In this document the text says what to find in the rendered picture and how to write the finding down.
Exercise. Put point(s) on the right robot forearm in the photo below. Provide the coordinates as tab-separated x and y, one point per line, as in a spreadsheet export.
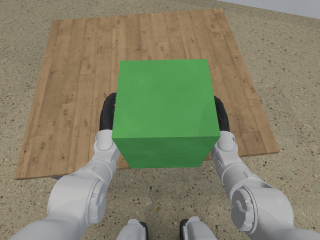
231	170

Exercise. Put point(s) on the carton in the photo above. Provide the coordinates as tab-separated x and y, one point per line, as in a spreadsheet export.
165	114

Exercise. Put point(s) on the robot right upper arm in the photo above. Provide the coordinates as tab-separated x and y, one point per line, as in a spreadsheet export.
265	214

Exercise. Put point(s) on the left robot forearm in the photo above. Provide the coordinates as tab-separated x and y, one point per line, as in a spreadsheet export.
103	162

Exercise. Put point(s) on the left robot foot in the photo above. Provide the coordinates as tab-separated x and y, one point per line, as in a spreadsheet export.
146	230

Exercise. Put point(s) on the left robot hand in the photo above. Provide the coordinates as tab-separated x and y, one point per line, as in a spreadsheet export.
107	113

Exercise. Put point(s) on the right robot hand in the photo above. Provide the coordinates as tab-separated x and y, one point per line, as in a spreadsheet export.
221	115

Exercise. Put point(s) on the right robot shin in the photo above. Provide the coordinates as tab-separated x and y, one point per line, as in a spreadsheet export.
192	219

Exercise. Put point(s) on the robot left upper arm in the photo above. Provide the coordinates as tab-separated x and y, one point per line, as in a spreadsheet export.
75	203

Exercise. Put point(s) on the table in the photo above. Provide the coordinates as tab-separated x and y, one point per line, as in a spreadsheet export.
80	69

